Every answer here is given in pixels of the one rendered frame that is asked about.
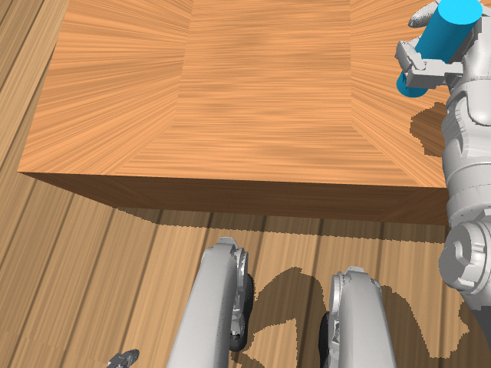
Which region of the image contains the right robot arm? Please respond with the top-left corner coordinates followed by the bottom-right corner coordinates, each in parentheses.
top-left (438, 79), bottom-right (491, 353)

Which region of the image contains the left robot foot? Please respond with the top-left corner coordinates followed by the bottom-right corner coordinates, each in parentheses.
top-left (229, 274), bottom-right (254, 352)

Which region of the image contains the right robot hand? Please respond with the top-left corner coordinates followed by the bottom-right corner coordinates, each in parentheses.
top-left (394, 0), bottom-right (491, 95)

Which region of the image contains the can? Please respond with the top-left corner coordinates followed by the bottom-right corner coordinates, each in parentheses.
top-left (397, 0), bottom-right (483, 97)

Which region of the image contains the left robot hand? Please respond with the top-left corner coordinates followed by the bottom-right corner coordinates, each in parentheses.
top-left (106, 349), bottom-right (140, 368)

